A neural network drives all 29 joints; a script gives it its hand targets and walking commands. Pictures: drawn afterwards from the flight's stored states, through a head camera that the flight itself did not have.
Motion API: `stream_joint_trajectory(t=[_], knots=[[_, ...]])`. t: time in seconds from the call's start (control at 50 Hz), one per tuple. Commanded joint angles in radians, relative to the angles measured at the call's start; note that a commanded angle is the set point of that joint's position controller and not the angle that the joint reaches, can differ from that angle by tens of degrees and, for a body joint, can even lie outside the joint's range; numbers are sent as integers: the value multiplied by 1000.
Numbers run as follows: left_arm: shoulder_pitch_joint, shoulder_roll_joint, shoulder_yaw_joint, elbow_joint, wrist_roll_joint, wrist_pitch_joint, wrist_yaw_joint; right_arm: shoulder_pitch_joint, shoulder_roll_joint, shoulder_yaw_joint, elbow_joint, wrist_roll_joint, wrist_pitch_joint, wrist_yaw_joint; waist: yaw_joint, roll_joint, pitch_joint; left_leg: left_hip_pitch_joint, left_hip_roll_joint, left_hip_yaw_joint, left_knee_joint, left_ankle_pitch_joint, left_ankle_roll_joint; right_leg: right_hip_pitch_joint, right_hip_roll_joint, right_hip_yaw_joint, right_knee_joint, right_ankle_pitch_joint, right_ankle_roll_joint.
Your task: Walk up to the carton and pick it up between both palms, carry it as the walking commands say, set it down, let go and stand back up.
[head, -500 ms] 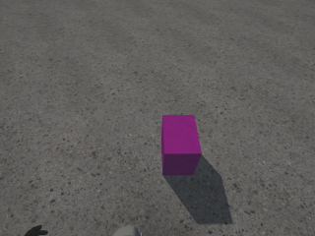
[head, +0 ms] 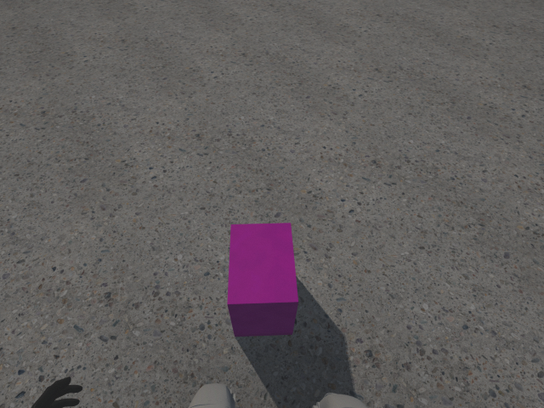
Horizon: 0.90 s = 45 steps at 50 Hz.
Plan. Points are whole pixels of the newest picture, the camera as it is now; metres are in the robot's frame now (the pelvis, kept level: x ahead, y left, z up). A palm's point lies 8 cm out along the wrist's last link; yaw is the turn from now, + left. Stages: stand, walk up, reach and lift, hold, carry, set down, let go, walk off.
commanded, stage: walk up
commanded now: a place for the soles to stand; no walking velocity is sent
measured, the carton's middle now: (262, 280) +0.60 +0.03 -0.60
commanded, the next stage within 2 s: none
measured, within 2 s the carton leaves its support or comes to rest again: neither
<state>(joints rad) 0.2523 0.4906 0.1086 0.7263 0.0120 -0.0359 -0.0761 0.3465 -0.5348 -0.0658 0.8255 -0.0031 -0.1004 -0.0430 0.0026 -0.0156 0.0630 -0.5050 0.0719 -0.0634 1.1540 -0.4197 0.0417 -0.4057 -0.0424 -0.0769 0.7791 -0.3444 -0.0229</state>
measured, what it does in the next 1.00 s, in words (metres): steps on the spot: left foot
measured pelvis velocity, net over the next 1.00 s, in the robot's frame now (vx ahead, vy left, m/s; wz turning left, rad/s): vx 0.07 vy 0.00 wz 0.12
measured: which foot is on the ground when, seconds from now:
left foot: up 0.00-0.18, down 0.20-1.00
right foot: down 0.00-1.00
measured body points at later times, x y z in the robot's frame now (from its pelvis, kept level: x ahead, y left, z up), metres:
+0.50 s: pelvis +0.07 -0.03 +0.01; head +0.09 -0.04 +0.46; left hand +0.15 +0.32 -0.08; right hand +0.25 -0.34 -0.09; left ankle +0.11 +0.09 -0.71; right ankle +0.05 -0.12 -0.71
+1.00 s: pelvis +0.07 +0.00 +0.03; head +0.09 +0.01 +0.48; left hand +0.14 +0.35 -0.08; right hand +0.22 -0.32 -0.07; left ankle +0.11 +0.09 -0.71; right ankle +0.05 -0.12 -0.71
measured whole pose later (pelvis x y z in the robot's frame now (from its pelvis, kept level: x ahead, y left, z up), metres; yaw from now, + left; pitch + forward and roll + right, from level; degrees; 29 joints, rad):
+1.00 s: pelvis +0.07 +0.00 +0.03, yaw +7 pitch -2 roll -1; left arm 0.08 0.44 0.02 1.05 0.01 -0.03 0.01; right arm 0.09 -0.42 -0.02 1.04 -0.01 0.00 0.01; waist 0.01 0.00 0.05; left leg -0.26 -0.04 -0.02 0.49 -0.19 0.05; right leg -0.10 -0.05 -0.16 0.43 -0.29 0.01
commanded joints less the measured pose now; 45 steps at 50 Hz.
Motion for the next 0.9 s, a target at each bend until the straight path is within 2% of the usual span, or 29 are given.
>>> stream_joint_trajectory(t=[0.0, 0.02, 0.06, 0.1, 0.12, 0.14, 0.16, 0.18, 0.2, 0.22, 0.24, 0.26, 0.28, 0.3, 0.32, 0.34, 0.38, 0.42, 0.46, 0.52, 0.58, 0.68, 0.74, 0.88], knots=[[33, 227, 40, -15, -1, -27, 37, 87, -161, -34, -4, -5, -5, 22, 10, -112, 18, -89, 11, 32, -129, 12, -17, 86, -272, 361, -416, 144, -221], [39, 225, 33, -7, 0, -32, 45, 77, -135, -26, -7, -7, 2, 29, 12, -115, 9, -42, 2, 46, -180, -2, -13, 78, -281, 310, -384, 323, -224], [17, 207, 13, 1, -4, -39, 54, 50, -93, -17, -10, -2, 16, 36, 7, -120, -23, 73, -3, 82, -298, 54, 1, 59, -272, 219, -337, 527, -199], [-5, 202, -2, 13, -14, -38, 65, 23, -80, -15, -14, -8, 30, 39, 4, -130, -54, 160, -26, 110, -381, 129, 19, 69, -257, 176, -277, 600, -171], [-14, 197, -10, 16, -19, -36, 70, 15, -74, -16, -16, -12, 34, 40, -5, -127, -67, 215, -39, 114, -451, 188, 32, 64, -240, 155, -237, 578, -149], [-14, 183, -21, 20, -22, -33, 75, 6, -78, -20, -18, -17, 36, 41, -14, -119, -75, 267, -52, 106, -519, 228, 48, 52, -217, 139, -195, 519, -121], [-9, 157, -34, 21, -24, -30, 80, -5, -100, -27, -24, -24, 35, 41, -24, -85, -91, 330, -30, 56, -569, 296, 72, 26, -198, 124, -150, 444, -88], [0, 118, -48, 15, -27, -31, 85, -16, -147, -39, -30, -32, 32, 38, -22, 37, -127, 402, 77, -125, -595, 436, 110, -44, -150, 93, -47, 309, -49], [51, 95, -60, 22, -38, -24, 89, -82, -189, -37, -57, -20, 30, 37, 10, 107, -164, 360, 221, -321, -621, 536, 230, -41, -39, 48, 37, 57, 5], [29, 111, -56, 49, -43, -15, 99, -110, -168, -26, -55, 0, 35, 35, 1, 78, -176, 284, 251, -316, -629, 496, 275, 32, -17, 50, 15, -140, 5], [38, 124, -57, 73, -37, -17, 103, -143, -147, -14, -46, 0, 44, 37, 19, 71, -155, 226, 197, -248, -603, 441, 226, 92, -25, 76, -87, -110, -10], [24, 146, -60, 94, -28, -23, 104, -185, -119, -2, -42, 2, 55, 41, 28, 50, -112, 152, 119, -162, -554, 386, 145, 123, -53, 124, -209, -77, -31], [4, 194, -54, 105, -12, -35, 106, -208, -101, -1, -31, 8, 66, 46, 26, -15, -64, 110, 24, -68, -450, 369, 63, 100, -149, 242, -327, -56, -67], [-3, 233, -46, 122, -5, -45, 109, -218, -97, -2, -16, 6, 75, 47, 22, -41, -24, 82, -28, -2, -391, 305, 14, 98, -236, 320, -378, 86, -103], [-8, 236, -45, 136, -8, -47, 110, -208, -84, -1, -1, -1, 80, 48, 16, -40, -21, 66, -34, 14, -402, 189, 0, 135, -280, 317, -356, 282, -128], [-22, 228, -47, 141, -8, -49, 111, -202, -75, 0, 13, -4, 80, 50, 11, -47, -34, 77, -25, 17, -422, 150, 3, 164, -289, 280, -318, 428, -137], [-41, 202, -54, 136, -11, -48, 116, -219, -80, -1, 23, -8, 70, 54, 16, -56, -69, 148, -15, 1, -459, 328, 25, 192, -238, 181, -252, 556, -107], [-66, 177, -59, 129, -16, -43, 116, -231, -93, -3, 32, -5, 66, 56, 14, -41, -114, 237, -6, -20, -476, 504, 49, 178, -174, 103, -222, 503, -62], [-91, 166, -60, 131, -20, -35, 114, -246, -94, -1, 40, -2, 73, 56, 14, -28, -139, 279, 2, -29, -484, 558, 60, 166, -146, 79, -236, 358, -43], [-125, 172, -61, 149, -16, -27, 112, -271, -93, 7, 58, -4, 86, 54, 15, -20, -114, 265, -1, -32, -512, 480, 45, 155, -163, 97, -298, 187, -51], [-155, 174, -62, 172, -9, -22, 108, -285, -95, 10, 82, -8, 89, 55, 11, -17, -82, 264, -4, -43, -558, 426, 32, 150, -171, 96, -341, 106, -53], [-195, 153, -61, 208, -7, -15, 99, -289, -101, 11, 119, -11, 85, 58, 4, 22, -75, 288, 23, -99, -650, 411, 45, 174, -122, 49, -365, 5, -27], [-199, 146, -60, 236, -6, -13, 94, -298, -97, 13, 138, -11, 84, 56, 9, 41, -66, 259, 38, -132, -702, 360, 45, 218, -106, 41, -387, -19, -22], [-202, 140, -57, 279, -3, -9, 91, -300, -86, 13, 168, -10, 84, 54, 8, 53, -74, 262, 29, -129, -755, 336, 31, 284, -105, 31, -426, 37, -18]])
